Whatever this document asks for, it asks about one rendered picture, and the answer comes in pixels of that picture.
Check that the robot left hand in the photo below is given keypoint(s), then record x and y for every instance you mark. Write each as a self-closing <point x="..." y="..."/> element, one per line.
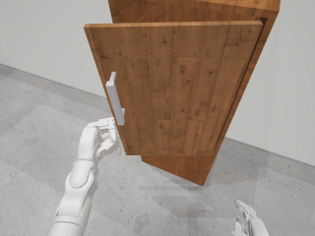
<point x="93" y="146"/>

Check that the handle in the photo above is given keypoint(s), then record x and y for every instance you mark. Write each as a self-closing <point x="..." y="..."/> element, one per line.
<point x="114" y="99"/>

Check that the robot right hand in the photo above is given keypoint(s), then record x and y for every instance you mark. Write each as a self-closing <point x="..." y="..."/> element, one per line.
<point x="254" y="227"/>

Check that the robot left forearm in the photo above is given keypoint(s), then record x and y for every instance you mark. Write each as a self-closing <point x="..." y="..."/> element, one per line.
<point x="73" y="212"/>

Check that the cupboard door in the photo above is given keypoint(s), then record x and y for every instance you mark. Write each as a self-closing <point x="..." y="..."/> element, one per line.
<point x="176" y="80"/>

